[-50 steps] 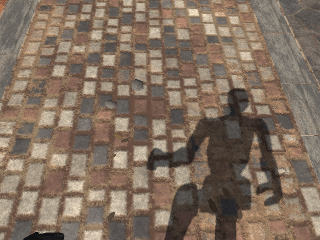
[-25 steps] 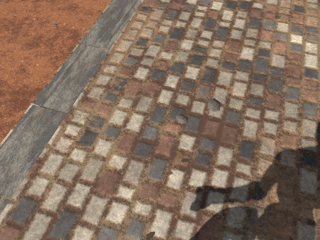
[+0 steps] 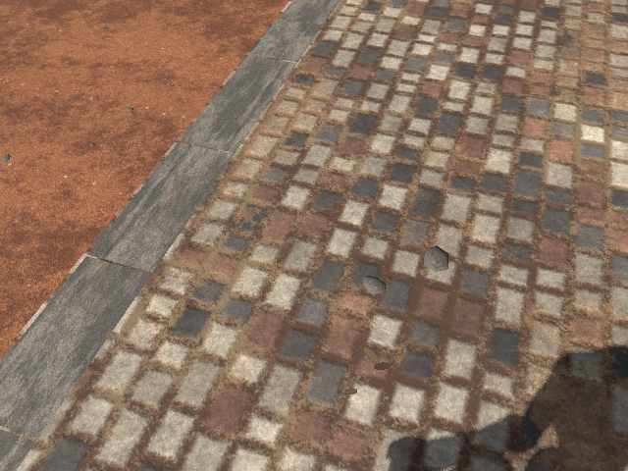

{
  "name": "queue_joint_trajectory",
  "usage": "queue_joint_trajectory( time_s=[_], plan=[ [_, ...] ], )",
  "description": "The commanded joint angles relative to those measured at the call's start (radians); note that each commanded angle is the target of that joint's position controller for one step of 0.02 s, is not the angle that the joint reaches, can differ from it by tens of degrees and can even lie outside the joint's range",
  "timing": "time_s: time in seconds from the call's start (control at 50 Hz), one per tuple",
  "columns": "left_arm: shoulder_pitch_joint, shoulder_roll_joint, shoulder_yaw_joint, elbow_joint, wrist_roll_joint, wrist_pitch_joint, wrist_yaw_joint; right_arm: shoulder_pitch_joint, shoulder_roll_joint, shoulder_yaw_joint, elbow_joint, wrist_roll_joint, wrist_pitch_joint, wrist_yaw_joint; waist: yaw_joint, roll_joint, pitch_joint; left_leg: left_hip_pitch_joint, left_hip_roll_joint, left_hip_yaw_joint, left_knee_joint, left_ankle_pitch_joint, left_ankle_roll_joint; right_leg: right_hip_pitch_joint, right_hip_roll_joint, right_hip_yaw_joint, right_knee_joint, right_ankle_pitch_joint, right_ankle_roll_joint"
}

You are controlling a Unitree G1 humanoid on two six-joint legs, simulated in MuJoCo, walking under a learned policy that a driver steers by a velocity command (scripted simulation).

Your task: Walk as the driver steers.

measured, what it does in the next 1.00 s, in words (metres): walks ahead, turning right: left foot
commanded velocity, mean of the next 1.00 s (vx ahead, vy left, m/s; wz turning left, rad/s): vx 0.42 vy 0.00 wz -0.21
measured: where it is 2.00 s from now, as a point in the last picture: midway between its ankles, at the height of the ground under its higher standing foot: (382, 374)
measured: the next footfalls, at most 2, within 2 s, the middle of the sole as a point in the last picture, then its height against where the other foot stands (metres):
left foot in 0.52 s outside the picture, level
right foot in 1.12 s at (388, 448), level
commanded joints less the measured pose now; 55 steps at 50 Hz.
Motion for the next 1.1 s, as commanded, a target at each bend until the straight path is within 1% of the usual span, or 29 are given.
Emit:
queue_joint_trajectory(
  time_s=[0.02,0.08,0.16,0.2,0.22,0.24,0.26,0.28,0.32,0.36,0.38,0.42,0.46,0.5,0.52,0.54,0.56,0.58,0.6,0.62,0.64,0.68,0.76,0.88,0.96,1.0,1.06,1.08,1.1],
  plan=[
    [-0.007,0.113,0.022,-0.043,-0.01,-0.036,0.01,0.004,-0.119,-0.041,-0.058,0.015,-0.025,-0.008,-0.008,-0.035,0.112,-0.089,0.056,-0.094,-0.125,-0.365,0.077,-0.144,-0.028,0.059,-0.118,-0.345,-0.083],
    [0.007,0.11,0.022,-0.046,-0.019,-0.074,0.005,0.032,-0.112,-0.045,-0.051,0.023,-0.068,0.004,-0.008,-0.013,0.103,-0.077,0.086,-0.143,-0.118,-0.338,0.102,-0.151,-0.04,0.088,-0.084,-0.31,-0.112],
    [0.035,0.101,0.018,-0.053,-0.026,-0.111,-0.014,0.056,-0.112,-0.046,-0.06,0.029,-0.101,0.019,0.002,0.018,0.081,-0.065,0.091,-0.173,-0.091,-0.225,0.127,-0.117,-0.026,0.1,-0.043,-0.21,-0.144],
    [0.118,0.131,0.027,-0.031,-0.03,-0.125,-0.026,0.043,-0.109,-0.046,-0.082,0.032,-0.118,0.025,0.026,-0.033,0.043,-0.118,0.051,-0.103,0.048,0.011,0.106,-0.001,-0.047,0.155,-0.033,-0.023,-0.172],
    [0.211,0.164,0.041,0.001,-0.032,-0.126,-0.029,0.012,-0.1,-0.045,-0.102,0.029,-0.129,0.029,0.054,-0.107,0.007,-0.227,0.007,-0.02,0.196,0.167,0.072,0.146,-0.092,0.249,-0.06,0.099,-0.206],
    [0.33,0.214,0.061,0.029,-0.03,-0.121,-0.03,-0.047,-0.096,-0.042,-0.129,0.029,-0.142,0.033,0.106,-0.178,-0.015,-0.443,-0.017,0.036,0.382,0.237,0.029,0.344,-0.199,0.435,-0.142,0.174,-0.283],
    [0.395,0.22,0.065,0.037,-0.023,-0.116,-0.032,-0.12,-0.096,-0.037,-0.158,0.035,-0.145,0.033,0.153,-0.246,0.021,-0.691,-0.017,0.016,0.582,-0.214,0.016,0.47,-0.349,0.631,-0.241,0.298,-0.374],
    [0.384,0.182,0.052,0.033,-0.016,-0.11,-0.028,-0.156,-0.099,-0.036,-0.174,0.052,-0.139,0.034,0.138,-0.167,0.076,-0.852,0.046,-0.039,0.693,-0.334,0.024,0.518,-0.392,0.644,-0.214,0.317,-0.376],
    [0.332,0.134,0.034,0.011,-0.011,-0.089,-0.016,-0.188,-0.065,-0.016,-0.201,0.053,-0.126,0.044,0.104,-0.086,0.1,-0.931,0.131,-0.041,0.678,-0.276,0.029,0.496,-0.368,0.506,-0.242,0.283,-0.293],
    [0.155,0.131,0.025,-0.044,-0.014,-0.065,0.002,-0.156,-0.06,-0.007,-0.208,0.035,-0.119,0.06,0.032,-0.104,0.133,-0.663,0.165,-0.023,0.412,-0.088,0.007,0.212,-0.274,0.321,-0.352,0.212,-0.209],
    [0.089,0.158,0.033,-0.066,-0.016,-0.059,0.008,-0.124,-0.042,0.002,-0.193,0.024,-0.116,0.072,0.01,-0.12,0.11,-0.398,0.127,0.025,0.276,0.074,-0.003,0.029,-0.181,0.186,-0.384,0.182,-0.172],
    [0.103,0.223,0.054,-0.07,-0.02,-0.068,0.006,-0.06,-0.084,-0.019,-0.167,0.026,-0.101,0.074,-0.019,-0.163,0.064,-0.1,0.051,0.084,0.206,0.246,-0.023,-0.083,-0.159,0.114,-0.444,0.166,-0.165],
    [0.121,0.213,0.053,-0.065,-0.034,-0.075,0.0,0.013,-0.135,-0.047,-0.147,0.027,-0.088,0.054,-0.073,-0.127,0.048,-0.004,0.021,0.079,0.105,0.241,-0.01,-0.024,-0.16,0.095,-0.329,0.332,-0.135],
    [0.147,0.161,0.037,-0.059,-0.016,-0.073,-0.004,0.217,-0.184,-0.083,-0.091,0.027,-0.078,0.032,-0.183,-0.081,-0.071,0.252,0.007,0.087,0.07,0.202,0.02,-0.058,-0.11,0.045,0.013,0.5,-0.083],
    [0.172,0.063,0.009,-0.082,0.019,-0.071,-0.006,0.347,-0.263,-0.101,-0.075,0.014,-0.07,0.013,-0.213,0.114,-0.173,0.425,0.219,-0.166,0.025,0.045,0.065,-0.214,-0.041,0.011,0.385,0.197,-0.026],
    [0.31,-0.046,-0.012,-0.1,-0.012,-0.088,-0.001,0.334,-0.322,-0.087,-0.089,-0.017,-0.079,0.02,-0.103,0.406,-0.275,0.469,0.429,-0.722,-0.278,-0.18,0.192,-0.38,0.101,0.119,0.704,-0.277,-0.013],
    [0.272,0.069,0.018,-0.099,-0.058,-0.094,-0.002,0.27,-0.261,-0.074,-0.093,-0.003,-0.097,0.034,-0.094,0.281,-0.182,0.36,0.446,-0.839,-0.409,-0.403,0.194,-0.475,0.068,0.172,0.846,-0.198,-0.02],
    [0.195,0.109,0.031,-0.125,-0.064,-0.091,-0.001,0.19,-0.21,-0.058,-0.091,0.014,-0.108,0.042,-0.074,0.199,-0.056,0.257,0.434,-0.675,-0.394,-0.417,0.166,-0.533,0.006,0.134,0.86,-0.101,-0.044],
    [0.139,0.114,0.034,-0.133,-0.047,-0.085,0.005,0.118,-0.177,-0.049,-0.086,0.011,-0.114,0.046,-0.053,0.121,-0.002,0.14,0.39,-0.505,-0.38,-0.262,0.141,-0.5,-0.048,0.112,0.81,-0.003,-0.056],
    [0.132,0.121,0.044,-0.123,-0.029,-0.074,0.009,0.064,-0.146,-0.044,-0.079,-0.004,-0.121,0.048,-0.025,0.097,0.014,0.061,0.32,-0.354,-0.375,-0.128,0.109,-0.436,-0.081,0.123,0.748,0.063,-0.064],
    [0.166,0.112,0.049,-0.115,-0.034,-0.06,0.003,0.036,-0.131,-0.042,-0.07,-0.012,-0.128,0.044,0.005,0.143,0.002,0.031,0.298,-0.26,-0.39,-0.049,0.102,-0.38,-0.1,0.137,0.708,0.105,-0.062],
    [0.162,0.092,0.052,-0.107,-0.035,-0.038,-0.003,0.042,-0.106,-0.041,-0.044,-0.008,-0.144,0.035,0.008,0.113,0.01,0.035,0.279,-0.149,-0.427,0.069,0.112,-0.366,-0.096,0.132,0.666,0.141,-0.059],
    [0.062,0.068,0.054,-0.142,-0.025,-0.025,-0.004,0.098,-0.127,-0.054,0.0,-0.013,-0.143,0.013,-0.007,0.026,0.057,0.121,0.297,-0.033,-0.456,0.194,0.135,-0.513,-0.079,0.165,0.538,0.25,-0.044],
    [-0.096,0.048,0.045,-0.201,-0.016,-0.037,-0.037,0.129,-0.158,-0.064,0.03,-0.007,-0.123,-0.006,-0.056,0.011,0.113,0.202,0.292,0.133,-0.484,0.28,0.122,-0.546,-0.067,0.069,0.263,0.419,-0.029],
    [-0.214,0.02,0.028,-0.265,-0.023,-0.045,-0.064,0.196,-0.169,-0.071,0.063,0.002,-0.098,-0.003,-0.106,0.004,0.149,0.331,0.31,0.203,-0.437,0.394,0.116,-0.58,-0.064,-0.007,0.133,0.378,-0.059],
    [-0.246,0.018,0.025,-0.296,-0.025,-0.048,-0.078,0.201,-0.183,-0.074,0.07,0.011,-0.083,-0.002,-0.106,0.016,0.148,0.378,0.315,0.234,-0.382,0.54,0.11,-0.556,-0.042,-0.059,0.09,0.308,-0.079],
    [-0.166,0.067,0.05,-0.313,-0.031,-0.044,-0.084,0.171,-0.233,-0.084,0.06,0.023,-0.061,-0.011,-0.027,0.095,0.042,0.41,0.315,0.268,-0.173,1.105,0.087,-0.35,0.06,-0.148,0.088,0.162,-0.136],
    [-0.062,0.11,0.072,-0.296,-0.035,-0.041,-0.08,0.153,-0.251,-0.087,0.055,0.026,-0.055,-0.013,0.035,0.116,-0.021,0.388,0.31,0.27,-0.027,1.2,0.078,-0.214,0.095,-0.155,0.082,0.126,-0.164],
    [0.099,0.169,0.105,-0.259,-0.034,-0.038,-0.066,0.122,-0.255,-0.085,0.048,0.035,-0.054,-0.014,0.129,0.097,-0.103,0.289,0.277,0.287,0.184,1.137,0.049,0.032,0.13,-0.14,-0.005,0.188,-0.206]
  ],
)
